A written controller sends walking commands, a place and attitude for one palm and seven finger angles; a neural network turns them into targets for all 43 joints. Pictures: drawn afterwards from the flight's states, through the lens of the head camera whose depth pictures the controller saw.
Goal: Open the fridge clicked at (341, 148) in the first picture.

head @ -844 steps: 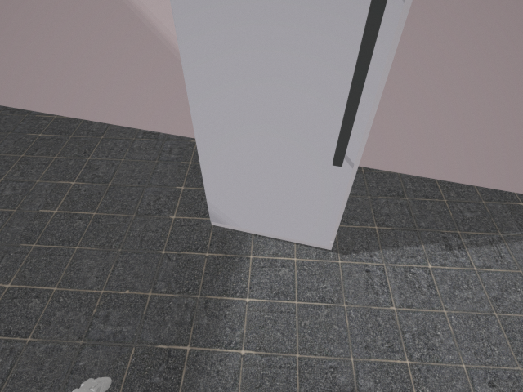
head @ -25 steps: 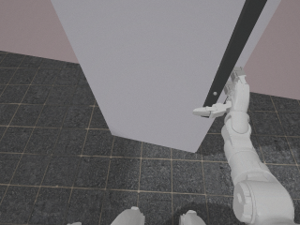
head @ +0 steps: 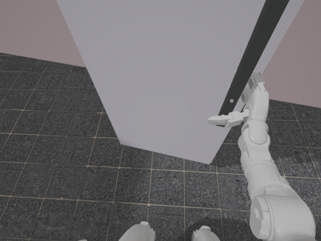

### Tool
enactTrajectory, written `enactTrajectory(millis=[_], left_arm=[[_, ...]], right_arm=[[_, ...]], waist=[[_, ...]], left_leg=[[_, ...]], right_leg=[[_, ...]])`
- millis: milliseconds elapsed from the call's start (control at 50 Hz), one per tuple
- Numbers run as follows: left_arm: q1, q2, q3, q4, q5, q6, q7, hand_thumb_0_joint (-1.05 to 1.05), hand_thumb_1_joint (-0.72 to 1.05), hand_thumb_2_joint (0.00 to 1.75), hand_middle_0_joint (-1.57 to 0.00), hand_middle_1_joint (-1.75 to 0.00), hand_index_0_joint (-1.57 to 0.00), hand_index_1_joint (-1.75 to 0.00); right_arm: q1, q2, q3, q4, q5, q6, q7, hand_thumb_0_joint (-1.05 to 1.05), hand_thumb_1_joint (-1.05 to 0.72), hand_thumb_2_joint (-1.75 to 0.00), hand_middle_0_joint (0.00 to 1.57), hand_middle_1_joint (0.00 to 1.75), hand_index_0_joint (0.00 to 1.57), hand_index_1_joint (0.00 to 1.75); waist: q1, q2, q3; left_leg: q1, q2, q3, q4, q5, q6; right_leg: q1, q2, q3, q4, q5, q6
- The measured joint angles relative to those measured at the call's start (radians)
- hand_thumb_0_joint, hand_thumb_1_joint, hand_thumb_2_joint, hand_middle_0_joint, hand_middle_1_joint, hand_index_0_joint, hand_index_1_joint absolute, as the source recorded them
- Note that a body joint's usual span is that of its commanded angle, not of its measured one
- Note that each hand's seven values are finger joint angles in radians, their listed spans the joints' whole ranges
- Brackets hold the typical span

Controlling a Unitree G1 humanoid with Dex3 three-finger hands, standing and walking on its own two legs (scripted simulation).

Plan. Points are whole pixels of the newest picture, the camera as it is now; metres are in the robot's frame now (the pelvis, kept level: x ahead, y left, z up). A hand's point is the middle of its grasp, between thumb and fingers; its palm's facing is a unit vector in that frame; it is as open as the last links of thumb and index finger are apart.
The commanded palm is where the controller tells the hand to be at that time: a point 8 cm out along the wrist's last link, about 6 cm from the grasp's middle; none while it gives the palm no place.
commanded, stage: grip the handle and tug to test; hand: right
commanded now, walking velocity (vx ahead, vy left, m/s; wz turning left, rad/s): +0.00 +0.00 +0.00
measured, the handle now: (246, 59) +0.53 -0.11 +0.15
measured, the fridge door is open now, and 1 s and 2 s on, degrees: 0 0 1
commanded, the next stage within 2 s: pull the door a little, standing still in 1.52 s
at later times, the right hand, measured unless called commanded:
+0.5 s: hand (229, 99) +0.47 -0.09 +0.07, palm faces +0.08 +1.00 -0.01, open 10.2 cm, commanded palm +0.44 -0.14 +0.07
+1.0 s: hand (226, 99) +0.47 -0.08 +0.06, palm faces +0.08 +1.00 -0.01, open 6.4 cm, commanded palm +0.44 -0.14 +0.07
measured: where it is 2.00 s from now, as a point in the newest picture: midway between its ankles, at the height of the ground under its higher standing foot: outside the picture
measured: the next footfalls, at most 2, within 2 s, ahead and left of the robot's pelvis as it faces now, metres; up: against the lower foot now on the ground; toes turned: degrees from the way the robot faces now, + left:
none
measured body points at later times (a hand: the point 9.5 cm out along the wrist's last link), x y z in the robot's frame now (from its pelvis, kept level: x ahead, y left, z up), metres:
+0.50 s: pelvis +0.00 +0.00 +0.00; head +0.09 +0.00 +0.44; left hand +0.03 +0.25 -0.13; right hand +0.46 -0.14 +0.07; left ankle -0.01 +0.09 -0.67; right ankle +0.03 -0.11 -0.67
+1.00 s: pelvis +0.01 +0.00 +0.00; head +0.10 +0.01 +0.44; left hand +0.04 +0.26 -0.12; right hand +0.46 -0.14 +0.07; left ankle -0.01 +0.09 -0.67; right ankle +0.03 -0.11 -0.67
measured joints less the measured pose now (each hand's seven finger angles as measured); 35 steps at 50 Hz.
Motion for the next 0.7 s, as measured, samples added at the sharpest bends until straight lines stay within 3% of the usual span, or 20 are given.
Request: enactTrajectory(millis=[180, 280, 700], left_arm=[[-0.005, 0.001, 0.000, -0.003, 0.002, 0.003, -0.003, 0.00, 0.91, 0.90, -0.20, -0.30, -0.20, -0.30], [-0.009, -0.001, -0.004, -0.004, 0.002, 0.006, -0.001, 0.00, 0.91, 0.90, -0.20, -0.30, -0.20, -0.30], [0.009, 0.000, 0.001, 0.001, 0.004, 0.010, -0.003, 0.00, 0.91, 0.90, -0.20, -0.30, -0.20, -0.30]], right_arm=[[-0.009, 0.014, 0.010, 0.008, -0.008, -0.001, -0.016, -0.01, 0.49, -0.30, 0.30, 1.20, 0.30, 1.20], [-0.024, 0.007, 0.004, 0.025, -0.015, 0.002, -0.024, -0.01, 0.39, -0.35, 0.31, 1.22, 0.31, 1.22], [-0.015, 0.004, -0.003, 0.010, -0.010, 0.011, -0.025, 0.00, -0.50, -0.73, 0.40, 1.34, 0.40, 1.33]], waist=[[-0.002, -0.001, -0.001], [0.005, 0.001, 0.004], [0.007, -0.003, 0.001]], left_leg=[[-0.004, 0.002, -0.002, 0.004, -0.001, -0.003], [-0.008, 0.002, -0.002, 0.007, -0.001, -0.003], [-0.009, -0.001, -0.005, 0.002, -0.002, -0.001]], right_leg=[[-0.003, 0.002, -0.002, 0.004, -0.001, -0.003], [-0.008, 0.002, -0.001, 0.006, 0.000, -0.003], [-0.007, 0.000, -0.003, 0.001, -0.003, 0.000]])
